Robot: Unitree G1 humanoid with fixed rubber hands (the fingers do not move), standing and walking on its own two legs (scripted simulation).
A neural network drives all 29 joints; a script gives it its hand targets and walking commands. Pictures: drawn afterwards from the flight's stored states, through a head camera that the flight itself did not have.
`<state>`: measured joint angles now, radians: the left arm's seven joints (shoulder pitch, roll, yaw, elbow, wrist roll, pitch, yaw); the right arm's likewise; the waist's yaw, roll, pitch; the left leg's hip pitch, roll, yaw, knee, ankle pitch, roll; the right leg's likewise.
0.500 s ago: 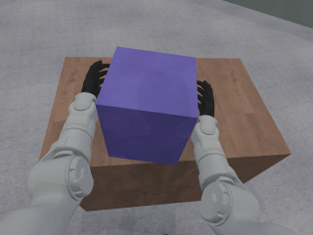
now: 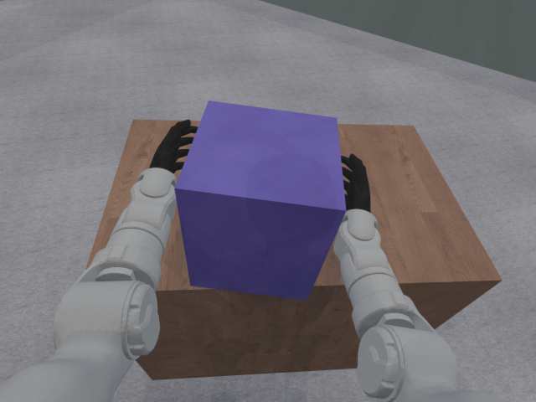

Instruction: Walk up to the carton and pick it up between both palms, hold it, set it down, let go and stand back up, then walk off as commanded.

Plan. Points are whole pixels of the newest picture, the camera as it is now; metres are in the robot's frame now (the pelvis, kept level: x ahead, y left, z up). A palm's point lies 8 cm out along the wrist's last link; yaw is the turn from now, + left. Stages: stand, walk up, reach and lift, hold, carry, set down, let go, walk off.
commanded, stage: reach and lift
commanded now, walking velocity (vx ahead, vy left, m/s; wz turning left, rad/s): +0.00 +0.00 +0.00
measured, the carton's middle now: (260, 205) +0.42 +0.00 +0.05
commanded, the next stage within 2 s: none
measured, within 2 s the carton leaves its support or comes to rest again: neither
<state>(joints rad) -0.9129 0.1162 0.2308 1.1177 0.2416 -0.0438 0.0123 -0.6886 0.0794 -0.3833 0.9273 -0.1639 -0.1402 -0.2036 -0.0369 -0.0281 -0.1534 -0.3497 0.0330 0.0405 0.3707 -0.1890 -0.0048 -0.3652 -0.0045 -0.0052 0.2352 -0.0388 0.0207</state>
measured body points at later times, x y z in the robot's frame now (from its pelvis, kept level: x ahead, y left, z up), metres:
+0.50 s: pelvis +0.00 +0.00 +0.00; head -0.01 +0.02 +0.45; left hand +0.44 +0.15 +0.18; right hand +0.41 -0.15 +0.14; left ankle -0.01 +0.11 -0.75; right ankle +0.04 -0.13 -0.75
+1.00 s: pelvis -0.01 +0.00 +0.00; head -0.05 +0.01 +0.45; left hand +0.39 +0.16 +0.20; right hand +0.39 -0.14 +0.19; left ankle -0.01 +0.12 -0.75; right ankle +0.04 -0.13 -0.75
